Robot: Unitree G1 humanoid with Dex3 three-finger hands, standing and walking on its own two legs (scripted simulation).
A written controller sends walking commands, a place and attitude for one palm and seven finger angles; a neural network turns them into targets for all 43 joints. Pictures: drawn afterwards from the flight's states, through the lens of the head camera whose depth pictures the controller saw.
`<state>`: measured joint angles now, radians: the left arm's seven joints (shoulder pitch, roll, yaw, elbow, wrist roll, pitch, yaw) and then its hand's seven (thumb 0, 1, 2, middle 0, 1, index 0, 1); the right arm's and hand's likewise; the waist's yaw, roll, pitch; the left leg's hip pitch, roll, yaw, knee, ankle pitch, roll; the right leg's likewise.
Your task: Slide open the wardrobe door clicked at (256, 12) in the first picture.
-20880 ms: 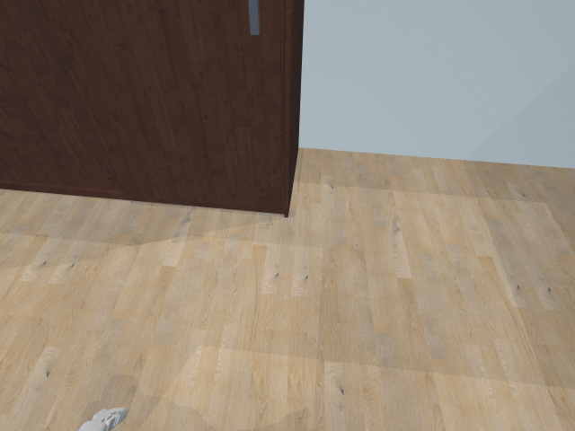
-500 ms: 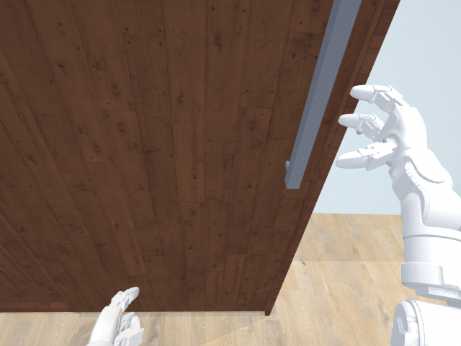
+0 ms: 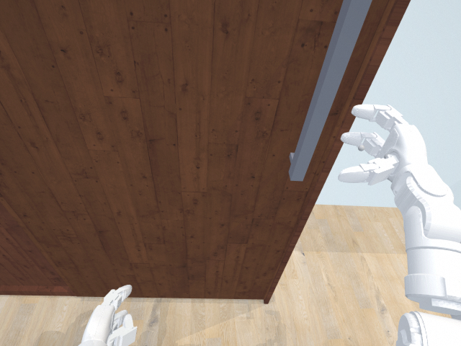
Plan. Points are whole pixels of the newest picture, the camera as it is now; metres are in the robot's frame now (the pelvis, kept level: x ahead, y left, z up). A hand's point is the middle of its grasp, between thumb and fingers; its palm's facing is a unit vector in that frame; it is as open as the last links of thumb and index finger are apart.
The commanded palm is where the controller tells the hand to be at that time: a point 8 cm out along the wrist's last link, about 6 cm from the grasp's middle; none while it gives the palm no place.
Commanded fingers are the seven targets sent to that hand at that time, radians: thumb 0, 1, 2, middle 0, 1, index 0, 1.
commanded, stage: move the hooked fingers beside the handle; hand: right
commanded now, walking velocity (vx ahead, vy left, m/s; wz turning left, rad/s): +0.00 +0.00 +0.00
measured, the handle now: (317, 96) +0.45 -0.10 +0.25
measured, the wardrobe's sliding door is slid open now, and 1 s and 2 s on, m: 0.00 0.00 0.00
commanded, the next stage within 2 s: feel for the door with the fingertips in 0.10 s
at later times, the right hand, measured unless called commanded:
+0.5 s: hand (345, 128) +0.40 -0.14 +0.23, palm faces -0.06 +1.00 +0.01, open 14.0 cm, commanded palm +0.37 -0.19 +0.23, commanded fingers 0.00 0.50 -0.30 0.30 1.20 0.30 1.20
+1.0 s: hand (340, 123) +0.41 -0.13 +0.23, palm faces -0.04 +1.00 +0.01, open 13.9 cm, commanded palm +0.39 -0.18 +0.23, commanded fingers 0.00 0.50 -0.30 0.30 1.20 0.30 1.20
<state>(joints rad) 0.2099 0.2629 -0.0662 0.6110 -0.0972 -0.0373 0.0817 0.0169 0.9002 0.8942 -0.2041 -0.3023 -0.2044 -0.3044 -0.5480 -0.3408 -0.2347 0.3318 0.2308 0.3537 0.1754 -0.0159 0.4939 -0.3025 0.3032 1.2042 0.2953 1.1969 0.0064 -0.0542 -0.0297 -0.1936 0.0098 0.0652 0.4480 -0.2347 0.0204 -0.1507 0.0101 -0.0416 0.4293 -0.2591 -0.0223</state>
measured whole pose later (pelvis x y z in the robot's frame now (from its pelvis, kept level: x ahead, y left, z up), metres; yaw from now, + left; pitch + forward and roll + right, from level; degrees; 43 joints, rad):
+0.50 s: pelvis +0.01 +0.00 +0.00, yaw +0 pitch -1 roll +0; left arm 0.22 0.25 -0.07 0.65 -0.09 -0.06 0.08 0.02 0.90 0.89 -0.20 -0.30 -0.20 -0.30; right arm -0.61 -0.27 -0.19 0.32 0.23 0.27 0.14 -0.02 0.50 -0.30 0.31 1.20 0.30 1.20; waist 0.00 -0.04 -0.04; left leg -0.18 0.00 0.07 0.44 -0.24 0.02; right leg -0.14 0.00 -0.04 0.43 -0.27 -0.02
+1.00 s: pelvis +0.01 +0.00 +0.00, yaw +0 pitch -1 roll +0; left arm 0.19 0.25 -0.07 0.64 -0.09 -0.02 0.08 0.02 0.90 0.89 -0.20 -0.30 -0.20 -0.30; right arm -0.67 -0.26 -0.18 0.36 0.22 0.35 0.11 -0.02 0.50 -0.30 0.32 1.22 0.31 1.20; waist 0.00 -0.05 -0.04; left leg -0.18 0.01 0.07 0.44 -0.24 0.02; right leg -0.14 0.01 -0.03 0.42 -0.27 -0.02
